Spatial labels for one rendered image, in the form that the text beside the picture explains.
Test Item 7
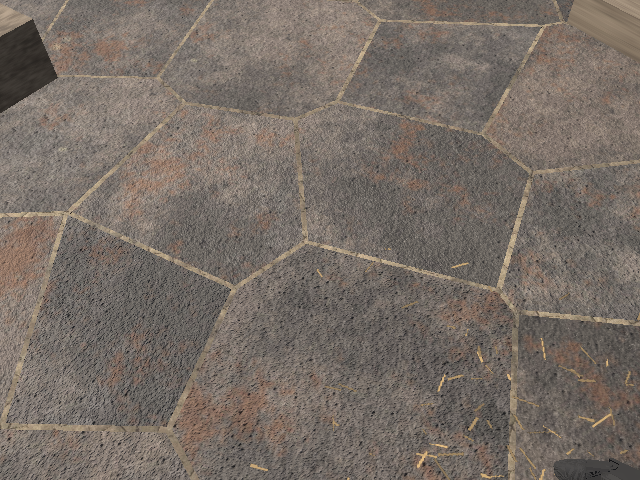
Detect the robot right hand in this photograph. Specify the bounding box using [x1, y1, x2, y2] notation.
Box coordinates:
[553, 458, 640, 480]

